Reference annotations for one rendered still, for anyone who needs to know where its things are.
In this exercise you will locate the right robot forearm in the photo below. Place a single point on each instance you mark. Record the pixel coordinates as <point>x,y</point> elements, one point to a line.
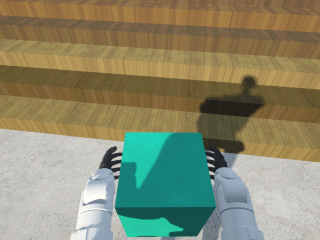
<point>235,207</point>

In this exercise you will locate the robot left hand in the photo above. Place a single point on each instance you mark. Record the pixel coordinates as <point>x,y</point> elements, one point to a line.
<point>107,163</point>

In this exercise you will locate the carton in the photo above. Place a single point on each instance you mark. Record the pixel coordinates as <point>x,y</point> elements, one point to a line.
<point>164,186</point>

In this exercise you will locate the robot right hand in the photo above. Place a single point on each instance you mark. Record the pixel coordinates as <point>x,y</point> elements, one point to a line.
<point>218,162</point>

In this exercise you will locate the left robot forearm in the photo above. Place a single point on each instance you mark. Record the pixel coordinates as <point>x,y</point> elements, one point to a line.
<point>96,207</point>

